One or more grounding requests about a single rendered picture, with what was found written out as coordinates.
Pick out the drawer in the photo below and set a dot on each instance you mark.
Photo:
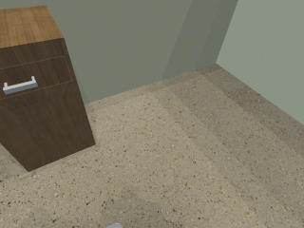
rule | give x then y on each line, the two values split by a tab
46	72

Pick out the cabinet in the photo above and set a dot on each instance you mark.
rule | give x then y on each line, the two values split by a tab
47	124

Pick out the handle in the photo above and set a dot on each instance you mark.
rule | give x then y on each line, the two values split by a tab
19	87

